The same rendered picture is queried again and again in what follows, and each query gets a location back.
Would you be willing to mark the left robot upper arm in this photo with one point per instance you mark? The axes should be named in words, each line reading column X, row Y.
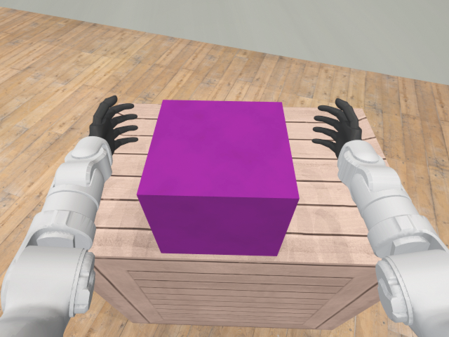
column 48, row 286

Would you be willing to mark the robot right hand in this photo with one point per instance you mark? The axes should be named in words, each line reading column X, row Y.
column 347, row 126

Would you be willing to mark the carton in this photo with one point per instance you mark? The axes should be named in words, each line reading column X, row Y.
column 219, row 178

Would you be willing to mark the robot left forearm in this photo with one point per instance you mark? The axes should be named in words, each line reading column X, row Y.
column 68, row 215

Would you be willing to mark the robot left hand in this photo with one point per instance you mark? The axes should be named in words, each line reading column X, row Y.
column 103, row 123

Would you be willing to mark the robot right forearm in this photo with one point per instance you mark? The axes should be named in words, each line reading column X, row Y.
column 394, row 225

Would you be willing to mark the pedestal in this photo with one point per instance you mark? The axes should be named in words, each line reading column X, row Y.
column 323, row 275

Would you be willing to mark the right robot upper arm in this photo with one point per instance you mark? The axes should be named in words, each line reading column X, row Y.
column 414, row 289

